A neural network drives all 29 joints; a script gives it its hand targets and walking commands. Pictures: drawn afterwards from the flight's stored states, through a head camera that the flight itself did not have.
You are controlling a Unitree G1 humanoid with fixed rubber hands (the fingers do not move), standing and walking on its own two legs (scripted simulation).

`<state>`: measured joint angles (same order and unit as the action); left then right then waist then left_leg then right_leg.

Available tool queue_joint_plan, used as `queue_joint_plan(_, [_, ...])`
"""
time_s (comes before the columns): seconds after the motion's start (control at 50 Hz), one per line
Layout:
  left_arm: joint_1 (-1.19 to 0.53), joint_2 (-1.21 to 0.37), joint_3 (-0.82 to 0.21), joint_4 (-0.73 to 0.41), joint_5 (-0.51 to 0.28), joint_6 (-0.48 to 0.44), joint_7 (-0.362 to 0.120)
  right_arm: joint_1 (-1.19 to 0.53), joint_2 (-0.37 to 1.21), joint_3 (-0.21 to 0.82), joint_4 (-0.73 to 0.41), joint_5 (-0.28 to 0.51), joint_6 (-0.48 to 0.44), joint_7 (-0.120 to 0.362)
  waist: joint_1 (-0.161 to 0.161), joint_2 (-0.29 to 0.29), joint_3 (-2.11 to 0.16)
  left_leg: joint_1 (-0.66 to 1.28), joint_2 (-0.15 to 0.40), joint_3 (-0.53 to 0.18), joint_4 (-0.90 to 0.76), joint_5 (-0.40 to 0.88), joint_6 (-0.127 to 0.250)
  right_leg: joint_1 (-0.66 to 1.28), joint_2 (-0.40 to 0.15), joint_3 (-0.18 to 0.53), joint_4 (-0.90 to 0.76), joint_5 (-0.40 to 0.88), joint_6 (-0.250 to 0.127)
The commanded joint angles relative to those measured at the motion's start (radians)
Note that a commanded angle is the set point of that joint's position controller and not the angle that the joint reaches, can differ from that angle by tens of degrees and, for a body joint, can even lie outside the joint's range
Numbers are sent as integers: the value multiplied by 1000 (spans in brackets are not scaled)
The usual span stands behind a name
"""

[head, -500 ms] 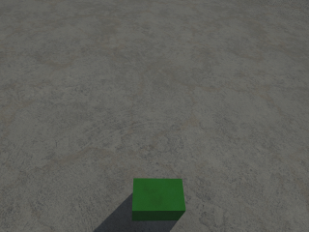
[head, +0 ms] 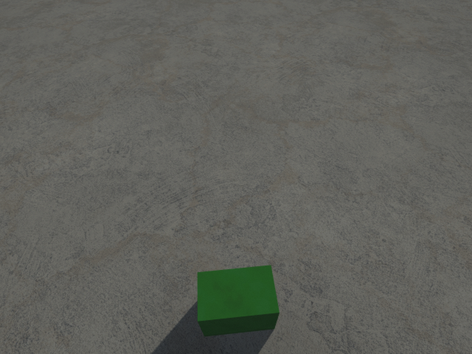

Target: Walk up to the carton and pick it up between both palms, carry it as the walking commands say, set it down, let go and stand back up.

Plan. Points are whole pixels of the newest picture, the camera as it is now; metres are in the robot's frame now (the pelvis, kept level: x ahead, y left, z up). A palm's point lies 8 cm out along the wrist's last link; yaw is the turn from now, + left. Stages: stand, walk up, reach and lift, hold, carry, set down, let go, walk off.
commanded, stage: walk up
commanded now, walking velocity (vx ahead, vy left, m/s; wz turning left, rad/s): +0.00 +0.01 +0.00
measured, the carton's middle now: (237, 301) +0.41 +0.01 -0.67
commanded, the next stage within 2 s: stand in 0.88 s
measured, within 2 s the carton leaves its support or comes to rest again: neither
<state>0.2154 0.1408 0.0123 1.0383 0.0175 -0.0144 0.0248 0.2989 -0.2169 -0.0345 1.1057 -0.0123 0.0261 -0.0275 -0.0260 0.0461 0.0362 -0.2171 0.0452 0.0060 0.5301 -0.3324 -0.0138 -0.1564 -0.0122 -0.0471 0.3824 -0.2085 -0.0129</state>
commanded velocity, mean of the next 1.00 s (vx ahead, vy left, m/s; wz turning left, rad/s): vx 0.00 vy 0.00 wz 0.06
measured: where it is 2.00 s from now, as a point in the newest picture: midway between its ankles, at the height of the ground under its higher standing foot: outside the picture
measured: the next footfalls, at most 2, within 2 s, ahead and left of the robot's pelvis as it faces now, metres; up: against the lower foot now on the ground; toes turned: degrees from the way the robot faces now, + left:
none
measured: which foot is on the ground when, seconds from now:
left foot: down 0.00-1.00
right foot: down 0.00-1.00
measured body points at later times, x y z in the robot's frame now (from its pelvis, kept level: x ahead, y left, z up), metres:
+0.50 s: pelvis +0.00 +0.00 +0.00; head +0.01 +0.01 +0.45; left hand +0.01 +0.25 -0.16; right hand +0.02 -0.23 -0.16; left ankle -0.01 +0.13 -0.75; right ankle +0.00 -0.11 -0.75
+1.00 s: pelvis +0.00 +0.01 -0.01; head +0.01 +0.01 +0.44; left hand +0.00 +0.25 -0.16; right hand +0.05 -0.22 -0.16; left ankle -0.01 +0.13 -0.75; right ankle +0.00 -0.11 -0.75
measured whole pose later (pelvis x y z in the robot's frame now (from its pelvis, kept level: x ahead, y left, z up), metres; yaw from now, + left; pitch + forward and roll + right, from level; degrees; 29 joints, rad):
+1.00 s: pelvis +0.00 +0.01 -0.01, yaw +4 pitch +0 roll +0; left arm 0.28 0.18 0.04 1.07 0.02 0.00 0.04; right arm 0.23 -0.17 -0.03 1.07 -0.01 0.00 -0.03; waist 0.01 0.00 0.02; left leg -0.21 0.01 -0.03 0.46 -0.25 -0.01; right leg -0.18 -0.04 -0.10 0.44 -0.25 0.01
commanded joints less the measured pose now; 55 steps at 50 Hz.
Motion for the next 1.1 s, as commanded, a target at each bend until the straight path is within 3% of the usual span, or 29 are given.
queue_joint_plan(0.0, [16,144,15,-8,-3,-12,8,69,-27,2,5,1,-17,-3,-6,-177,-4,40,11,1,-119,126,-1,0,-187,143,-106,205,-65])
queue_joint_plan(0.04, [25,132,14,8,-6,-5,7,72,-35,1,12,-2,-25,-7,6,-165,9,107,47,-21,-186,218,0,-50,-154,145,-114,69,-35])
queue_joint_plan(0.06, [35,110,10,10,-10,-4,6,55,-49,-1,16,-1,-26,-5,26,-121,33,90,57,-31,-185,217,0,-60,-125,133,-131,25,-24])
queue_joint_plan(0.08, [40,97,8,20,-13,-2,7,42,-41,0,24,0,-26,-2,29,-57,57,45,55,-32,-196,204,-1,-39,-104,108,-126,15,-18])
queue_joint_plan(0.14, [49,126,20,33,-6,-4,5,36,-27,9,33,-4,-32,-6,27,-23,32,36,63,-40,-212,214,5,4,-99,85,-84,67,-9])
queue_joint_plan(0.24, [49,122,25,26,-4,0,13,15,-21,5,14,-4,-32,-8,21,-42,17,10,61,-42,-169,200,11,-13,-111,78,-65,59,-7])
queue_joint_plan(0.64, [99,123,32,14,2,10,18,-25,-43,-5,-49,-1,-33,-9,30,-25,3,-44,59,-87,-163,202,34,-15,-103,20,0,60,6])
queue_joint_plan(1.06, [127,117,36,24,2,9,15,-18,-31,-5,-47,-1,-37,-7,32,-38,7,-35,42,-84,-168,224,33,15,-108,16,-28,71,-3])
queue_joint_plan(1.08, [-636,211,-85,-631,-70,38,7,-724,-112,73,-614,78,1,1,-73,-21,-144,-220,-81,15,15,-109,29,-340,41,-10,139,-236,-50])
